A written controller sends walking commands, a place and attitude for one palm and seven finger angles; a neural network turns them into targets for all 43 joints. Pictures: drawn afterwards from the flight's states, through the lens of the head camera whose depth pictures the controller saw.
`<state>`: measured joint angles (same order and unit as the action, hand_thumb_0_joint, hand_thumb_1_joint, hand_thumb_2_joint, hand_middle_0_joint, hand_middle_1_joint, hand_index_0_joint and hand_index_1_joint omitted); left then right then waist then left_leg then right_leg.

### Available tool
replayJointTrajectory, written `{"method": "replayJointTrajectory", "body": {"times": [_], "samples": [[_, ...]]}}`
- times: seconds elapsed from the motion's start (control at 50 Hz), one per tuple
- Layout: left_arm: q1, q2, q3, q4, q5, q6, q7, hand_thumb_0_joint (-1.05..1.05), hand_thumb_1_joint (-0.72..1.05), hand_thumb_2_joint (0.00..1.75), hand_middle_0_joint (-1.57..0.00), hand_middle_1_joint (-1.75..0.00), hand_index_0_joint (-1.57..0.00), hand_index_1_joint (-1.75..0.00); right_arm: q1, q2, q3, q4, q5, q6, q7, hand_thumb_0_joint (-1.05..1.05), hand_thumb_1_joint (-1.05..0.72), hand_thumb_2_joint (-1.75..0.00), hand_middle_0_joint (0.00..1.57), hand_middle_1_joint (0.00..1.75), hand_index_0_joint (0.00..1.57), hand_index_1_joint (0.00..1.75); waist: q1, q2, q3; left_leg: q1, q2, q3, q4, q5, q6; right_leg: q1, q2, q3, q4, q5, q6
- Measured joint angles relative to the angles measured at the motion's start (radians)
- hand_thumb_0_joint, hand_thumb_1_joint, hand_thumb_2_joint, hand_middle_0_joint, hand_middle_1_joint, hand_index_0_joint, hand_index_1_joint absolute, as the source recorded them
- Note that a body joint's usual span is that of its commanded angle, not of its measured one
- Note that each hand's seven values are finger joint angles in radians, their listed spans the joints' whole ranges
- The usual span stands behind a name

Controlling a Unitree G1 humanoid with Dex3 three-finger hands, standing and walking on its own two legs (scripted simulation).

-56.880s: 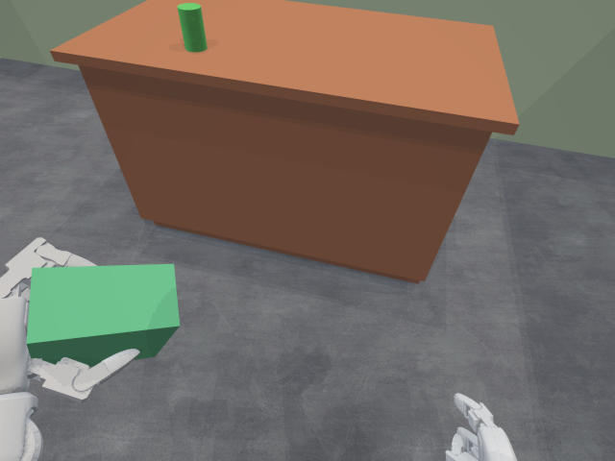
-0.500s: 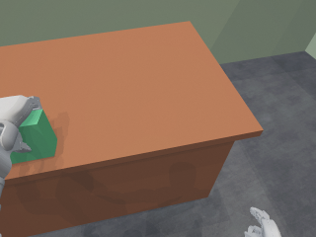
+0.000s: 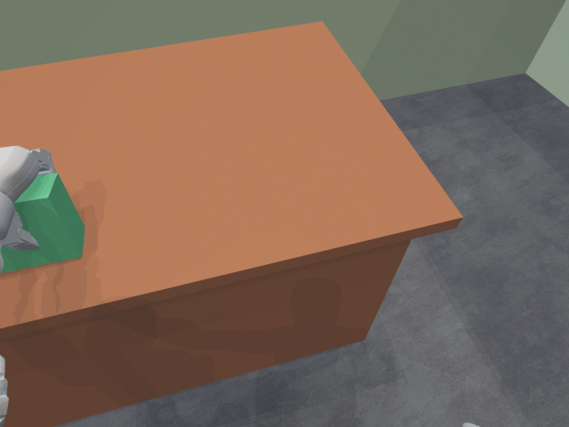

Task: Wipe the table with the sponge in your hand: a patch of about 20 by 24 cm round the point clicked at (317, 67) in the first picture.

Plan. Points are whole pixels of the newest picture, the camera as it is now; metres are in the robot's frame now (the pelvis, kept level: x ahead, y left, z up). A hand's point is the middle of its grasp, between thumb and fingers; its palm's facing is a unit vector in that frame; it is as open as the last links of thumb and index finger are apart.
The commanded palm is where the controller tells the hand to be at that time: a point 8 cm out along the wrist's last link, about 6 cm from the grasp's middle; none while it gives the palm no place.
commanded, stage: wipe forward along the first lane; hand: left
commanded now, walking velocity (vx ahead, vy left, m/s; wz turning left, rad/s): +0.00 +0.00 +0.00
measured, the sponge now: (25, 233) +0.34 +0.41 +0.07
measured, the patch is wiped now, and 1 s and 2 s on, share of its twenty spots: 0.00 0.10 0.20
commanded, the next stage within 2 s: slide across to the middle lane in 0.84 s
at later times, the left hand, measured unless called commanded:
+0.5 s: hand (28, 177) +0.40 +0.41 +0.12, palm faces -0.18 +0.03 -0.98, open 10.5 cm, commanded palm +0.40 +0.40 +0.15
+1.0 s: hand (40, 151) +0.45 +0.42 +0.12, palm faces -0.25 +0.08 -0.97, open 10.5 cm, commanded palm +0.45 +0.40 +0.17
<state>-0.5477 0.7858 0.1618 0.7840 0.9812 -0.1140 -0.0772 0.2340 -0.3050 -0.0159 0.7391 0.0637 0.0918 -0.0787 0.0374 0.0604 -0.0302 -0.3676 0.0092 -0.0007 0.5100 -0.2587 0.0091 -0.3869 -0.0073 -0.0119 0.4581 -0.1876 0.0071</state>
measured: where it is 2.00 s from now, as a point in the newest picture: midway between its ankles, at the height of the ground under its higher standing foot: outside the picture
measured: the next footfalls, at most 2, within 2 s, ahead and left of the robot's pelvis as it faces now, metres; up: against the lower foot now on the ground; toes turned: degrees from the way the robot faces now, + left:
none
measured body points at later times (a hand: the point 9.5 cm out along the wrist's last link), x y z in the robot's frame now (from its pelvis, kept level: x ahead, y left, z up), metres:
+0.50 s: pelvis +0.01 +0.01 +0.00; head +0.08 +0.00 +0.44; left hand +0.41 +0.41 +0.17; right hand +0.06 -0.28 -0.14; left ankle +0.00 +0.11 -0.74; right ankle +0.02 -0.13 -0.74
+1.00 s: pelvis +0.03 +0.01 -0.01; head +0.12 +0.01 +0.43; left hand +0.46 +0.41 +0.18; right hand +0.05 -0.28 -0.13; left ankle +0.00 +0.11 -0.74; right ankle +0.02 -0.13 -0.74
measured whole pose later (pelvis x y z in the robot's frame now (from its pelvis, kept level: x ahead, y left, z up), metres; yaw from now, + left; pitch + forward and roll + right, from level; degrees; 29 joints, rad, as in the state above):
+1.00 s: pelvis +0.03 +0.01 -0.01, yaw -1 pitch +14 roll -2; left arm -0.89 0.94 0.11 1.08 1.09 -0.17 -0.11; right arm 0.34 -0.32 -0.02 0.71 0.06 0.16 -0.09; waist -0.04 0.05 -0.05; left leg -0.52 0.02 0.00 0.58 -0.31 0.02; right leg -0.51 0.00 -0.01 0.48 -0.21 0.02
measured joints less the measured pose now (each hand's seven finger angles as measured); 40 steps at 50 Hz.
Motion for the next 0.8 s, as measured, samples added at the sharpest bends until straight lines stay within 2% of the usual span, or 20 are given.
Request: {"method": "replayJointTrajectory", "body": {"times": [0.24,0.36,0.58,0.7,0.8], "samples": [[-0.127,0.045,-0.012,0.133,0.042,-0.052,0.013,0.02,-0.56,1.05,-0.72,-1.32,-0.73,-1.33,0.036,-0.005,0.001,-0.010,0.005,0.010,0.001,0.01,-0.91,-0.89,0.20,0.30,0.20,0.30,-0.023,-0.013,-0.006,-0.054,-0.003,0.001,0.027,-0.008,0.007,-0.048,-0.003,0.002,0.013,0.000,0.004],[-0.179,0.068,-0.019,0.179,0.063,-0.051,0.018,0.02,-0.57,1.05,-0.72,-1.32,-0.73,-1.33,0.057,-0.008,-0.004,-0.007,0.003,0.019,0.003,0.01,-0.91,-0.89,0.20,0.30,0.20,0.30,-0.034,-0.017,-0.009,-0.078,-0.001,0.004,0.034,-0.013,0.009,-0.068,-0.001,0.005,0.010,0.001,0.005],[-0.182,0.080,-0.001,0.203,0.060,-0.072,0.018,0.02,-0.57,1.05,-0.72,-1.32,-0.73,-1.33,0.083,-0.008,-0.011,-0.001,0.002,0.044,0.007,0.00,-0.91,-0.89,0.20,0.30,0.20,0.30,-0.040,-0.012,-0.023,-0.089,0.000,0.009,0.045,-0.033,0.014,-0.077,0.001,0.010,0.012,-0.012,0.010],[-0.239,0.093,-0.017,0.243,0.076,-0.065,0.028,0.02,-0.57,1.05,-0.72,-1.32,-0.73,-1.33,0.076,-0.005,-0.004,-0.004,0.004,0.048,0.009,0.00,-0.91,-0.89,0.20,0.30,0.21,0.30,-0.047,-0.018,-0.023,-0.111,-0.002,0.001,0.056,-0.038,0.014,-0.095,-0.001,0.003,0.022,-0.019,0.010],[-0.310,0.117,-0.042,0.292,0.100,-0.046,0.020,0.02,-0.57,1.05,-0.72,-1.32,-0.73,-1.33,0.066,-0.007,0.004,-0.012,0.004,0.045,0.004,0.00,-0.91,-0.89,0.20,0.30,0.21,0.30,-0.063,-0.022,-0.018,-0.134,-0.001,-0.004,0.065,-0.041,0.013,-0.115,0.000,-0.003,0.027,-0.021,0.009]]}}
